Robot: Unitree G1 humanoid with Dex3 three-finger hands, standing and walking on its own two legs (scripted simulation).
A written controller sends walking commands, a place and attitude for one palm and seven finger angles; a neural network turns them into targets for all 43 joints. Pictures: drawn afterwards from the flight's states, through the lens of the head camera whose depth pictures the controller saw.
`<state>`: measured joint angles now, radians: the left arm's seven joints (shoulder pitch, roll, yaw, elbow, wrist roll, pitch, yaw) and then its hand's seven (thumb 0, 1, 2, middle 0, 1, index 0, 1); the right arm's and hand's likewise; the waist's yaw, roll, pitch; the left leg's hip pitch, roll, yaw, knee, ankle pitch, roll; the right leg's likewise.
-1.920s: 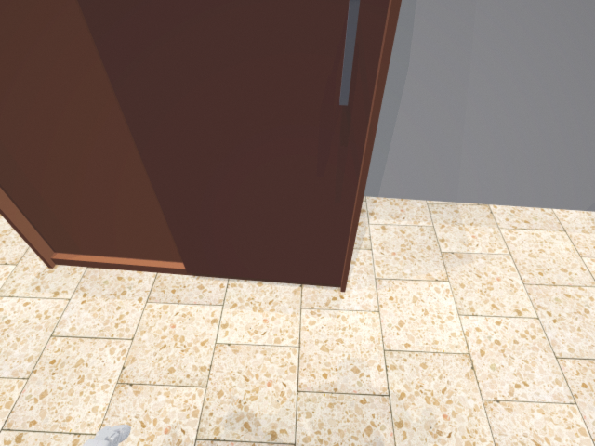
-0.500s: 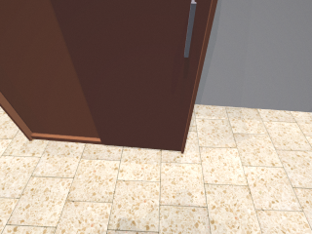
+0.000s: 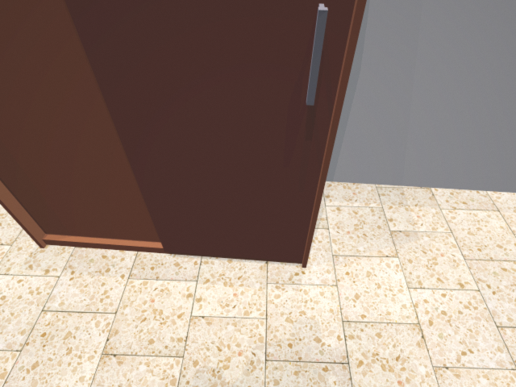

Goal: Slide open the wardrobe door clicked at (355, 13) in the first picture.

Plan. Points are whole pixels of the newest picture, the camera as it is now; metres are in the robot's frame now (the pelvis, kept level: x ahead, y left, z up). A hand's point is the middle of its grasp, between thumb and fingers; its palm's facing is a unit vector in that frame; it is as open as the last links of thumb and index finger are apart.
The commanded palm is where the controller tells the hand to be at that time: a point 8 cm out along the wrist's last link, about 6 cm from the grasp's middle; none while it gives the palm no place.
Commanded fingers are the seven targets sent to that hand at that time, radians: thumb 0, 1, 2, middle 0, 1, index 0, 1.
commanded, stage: take the last steps up to it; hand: right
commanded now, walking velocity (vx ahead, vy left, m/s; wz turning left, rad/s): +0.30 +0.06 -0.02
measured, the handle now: (315, 57) +0.73 -0.08 +0.18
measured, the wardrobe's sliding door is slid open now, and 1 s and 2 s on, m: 0.00 0.00 0.00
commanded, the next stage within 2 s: come to a stop and stand still in 0.48 s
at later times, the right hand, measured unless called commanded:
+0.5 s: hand (379, 352) +0.24 -0.21 -0.16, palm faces -0.01 +0.99 -0.15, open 7.4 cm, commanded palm none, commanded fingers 0.00 -0.90 -0.90 0.20 0.30 0.20 0.30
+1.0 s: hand (360, 296) +0.35 -0.20 -0.17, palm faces +0.04 +0.97 -0.23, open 7.3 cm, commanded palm none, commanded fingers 0.00 -0.90 -0.90 0.20 0.30 0.20 0.30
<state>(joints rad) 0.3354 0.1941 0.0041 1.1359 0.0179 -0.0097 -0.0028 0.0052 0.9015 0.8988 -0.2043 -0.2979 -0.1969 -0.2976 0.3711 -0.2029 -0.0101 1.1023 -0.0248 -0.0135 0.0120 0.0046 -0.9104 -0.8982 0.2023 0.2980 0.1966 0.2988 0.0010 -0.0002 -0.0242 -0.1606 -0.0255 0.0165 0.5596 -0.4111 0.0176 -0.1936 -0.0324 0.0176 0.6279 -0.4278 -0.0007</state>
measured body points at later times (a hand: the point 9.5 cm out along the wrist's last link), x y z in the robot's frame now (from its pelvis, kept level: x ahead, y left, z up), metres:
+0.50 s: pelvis +0.18 -0.03 +0.02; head +0.20 -0.05 +0.46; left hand +0.13 +0.18 -0.13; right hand +0.24 -0.27 -0.15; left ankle +0.26 +0.11 -0.66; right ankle +0.11 -0.13 -0.73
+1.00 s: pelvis +0.25 -0.01 +0.00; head +0.30 -0.01 +0.45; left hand +0.33 +0.24 -0.15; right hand +0.35 -0.25 -0.15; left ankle +0.36 +0.11 -0.73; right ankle +0.24 -0.13 -0.68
